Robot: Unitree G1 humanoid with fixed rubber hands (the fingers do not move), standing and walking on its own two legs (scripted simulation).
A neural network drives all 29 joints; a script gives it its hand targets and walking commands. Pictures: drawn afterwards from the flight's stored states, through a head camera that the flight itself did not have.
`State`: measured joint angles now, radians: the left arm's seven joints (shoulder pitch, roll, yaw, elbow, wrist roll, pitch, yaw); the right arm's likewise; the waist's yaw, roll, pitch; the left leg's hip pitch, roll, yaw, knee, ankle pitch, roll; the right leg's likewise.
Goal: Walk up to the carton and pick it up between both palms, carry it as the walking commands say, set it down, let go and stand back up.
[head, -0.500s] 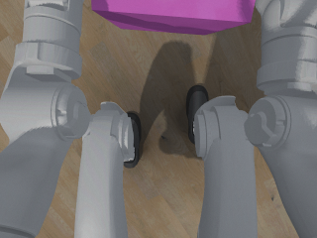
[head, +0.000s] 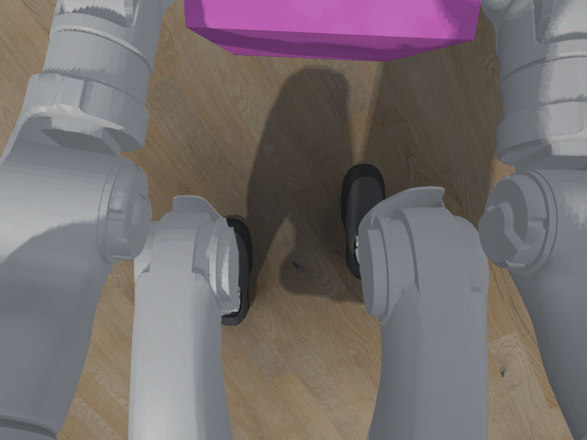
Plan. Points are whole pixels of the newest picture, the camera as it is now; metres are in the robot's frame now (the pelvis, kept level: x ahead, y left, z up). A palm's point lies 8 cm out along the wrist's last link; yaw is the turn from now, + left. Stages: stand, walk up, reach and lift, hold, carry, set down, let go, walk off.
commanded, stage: set down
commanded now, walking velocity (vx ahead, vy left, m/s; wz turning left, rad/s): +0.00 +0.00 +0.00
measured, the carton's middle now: out of the picture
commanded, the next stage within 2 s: none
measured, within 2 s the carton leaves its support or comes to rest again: rests again in 0.38 s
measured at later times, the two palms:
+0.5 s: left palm out of the picture +0.57 +0.08 -0.19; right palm out of the picture +0.53 -0.24 -0.18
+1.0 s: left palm out of the picture +0.58 +0.08 -0.19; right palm out of the picture +0.54 -0.24 -0.19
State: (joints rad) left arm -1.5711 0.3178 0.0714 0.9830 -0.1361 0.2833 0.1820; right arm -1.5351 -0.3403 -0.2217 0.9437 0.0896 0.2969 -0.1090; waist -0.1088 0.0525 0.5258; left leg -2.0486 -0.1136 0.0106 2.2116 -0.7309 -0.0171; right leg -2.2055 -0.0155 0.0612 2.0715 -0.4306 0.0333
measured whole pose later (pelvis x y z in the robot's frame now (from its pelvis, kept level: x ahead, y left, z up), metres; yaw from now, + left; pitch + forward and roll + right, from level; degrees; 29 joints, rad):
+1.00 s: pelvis +0.00 +0.01 -0.02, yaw +0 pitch +36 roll -2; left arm -1.61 0.28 0.14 1.08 -0.05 0.23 0.12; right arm -1.54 -0.37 -0.35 1.07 0.02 0.23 0.03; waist -0.11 0.04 0.46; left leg -2.17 -0.15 -0.01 2.25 -0.69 -0.02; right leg -2.28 -0.05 0.04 2.09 -0.43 0.04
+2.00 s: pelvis +0.00 +0.00 -0.01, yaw +0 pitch +34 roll -1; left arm -1.65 0.41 -0.01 1.14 -0.20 0.14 0.12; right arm -1.58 -0.43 -0.29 1.23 0.16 0.05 -0.09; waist -0.08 0.03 0.52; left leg -2.14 -0.15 -0.04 2.24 -0.69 -0.05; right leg -2.26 -0.05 0.01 2.08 -0.41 0.02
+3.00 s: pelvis +0.00 -0.01 +0.17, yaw -1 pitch +31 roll +2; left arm -1.56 0.43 0.14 0.80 -0.15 0.39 0.09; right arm -1.48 -0.44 -0.25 0.75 0.16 0.38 -0.10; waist -0.08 0.03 0.52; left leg -1.58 -0.08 -0.02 1.60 -0.56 -0.02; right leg -1.70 0.00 0.04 1.49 -0.33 0.01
